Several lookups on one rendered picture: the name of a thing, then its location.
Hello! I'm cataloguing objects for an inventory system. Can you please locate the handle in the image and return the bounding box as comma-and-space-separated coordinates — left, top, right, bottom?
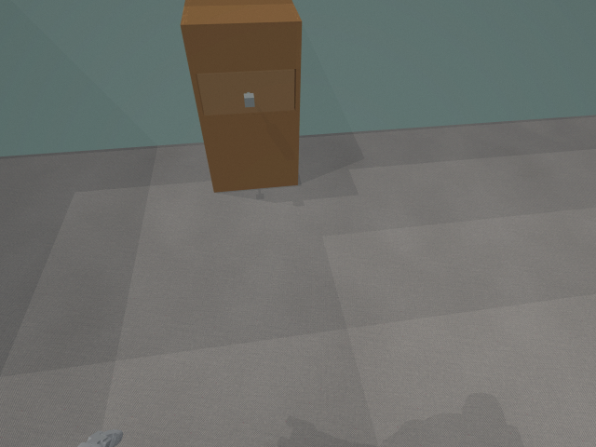
244, 92, 255, 107

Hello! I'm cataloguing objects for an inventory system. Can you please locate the drawer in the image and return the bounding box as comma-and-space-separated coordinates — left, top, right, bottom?
196, 69, 295, 115

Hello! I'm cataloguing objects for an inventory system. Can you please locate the cabinet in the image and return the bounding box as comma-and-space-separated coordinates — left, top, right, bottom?
181, 0, 302, 193

